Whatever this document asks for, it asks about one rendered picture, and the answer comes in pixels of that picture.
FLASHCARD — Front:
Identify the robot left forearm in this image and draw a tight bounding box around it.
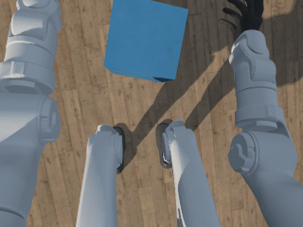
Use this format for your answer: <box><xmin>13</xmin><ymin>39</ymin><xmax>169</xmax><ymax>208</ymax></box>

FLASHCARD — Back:
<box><xmin>0</xmin><ymin>0</ymin><xmax>62</xmax><ymax>96</ymax></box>

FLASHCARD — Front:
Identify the robot right forearm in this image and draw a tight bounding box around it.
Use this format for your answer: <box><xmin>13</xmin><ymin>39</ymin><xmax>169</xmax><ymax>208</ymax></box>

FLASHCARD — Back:
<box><xmin>228</xmin><ymin>29</ymin><xmax>297</xmax><ymax>165</ymax></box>

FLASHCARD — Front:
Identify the left robot foot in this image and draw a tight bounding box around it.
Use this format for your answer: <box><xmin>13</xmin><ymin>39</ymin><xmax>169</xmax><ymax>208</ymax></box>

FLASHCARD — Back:
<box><xmin>113</xmin><ymin>127</ymin><xmax>126</xmax><ymax>175</ymax></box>

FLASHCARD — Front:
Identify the robot right upper arm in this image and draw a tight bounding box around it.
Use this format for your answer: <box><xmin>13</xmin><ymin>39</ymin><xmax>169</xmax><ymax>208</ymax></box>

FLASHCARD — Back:
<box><xmin>227</xmin><ymin>131</ymin><xmax>303</xmax><ymax>227</ymax></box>

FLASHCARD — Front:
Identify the carton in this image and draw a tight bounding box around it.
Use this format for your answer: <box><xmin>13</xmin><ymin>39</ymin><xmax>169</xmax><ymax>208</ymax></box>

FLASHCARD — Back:
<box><xmin>103</xmin><ymin>0</ymin><xmax>188</xmax><ymax>83</ymax></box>

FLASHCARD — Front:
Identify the robot right hand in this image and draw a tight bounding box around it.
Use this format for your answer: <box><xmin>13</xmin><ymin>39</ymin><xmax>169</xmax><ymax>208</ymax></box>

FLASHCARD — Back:
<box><xmin>219</xmin><ymin>0</ymin><xmax>264</xmax><ymax>42</ymax></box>

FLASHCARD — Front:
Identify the robot left upper arm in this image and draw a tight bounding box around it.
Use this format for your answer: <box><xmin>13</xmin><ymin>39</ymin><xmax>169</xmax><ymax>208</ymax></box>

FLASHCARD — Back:
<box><xmin>0</xmin><ymin>93</ymin><xmax>62</xmax><ymax>227</ymax></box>

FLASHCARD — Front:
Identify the left robot thigh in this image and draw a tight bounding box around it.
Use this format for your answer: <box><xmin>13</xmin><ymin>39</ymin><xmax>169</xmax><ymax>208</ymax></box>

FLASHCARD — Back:
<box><xmin>76</xmin><ymin>131</ymin><xmax>123</xmax><ymax>227</ymax></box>

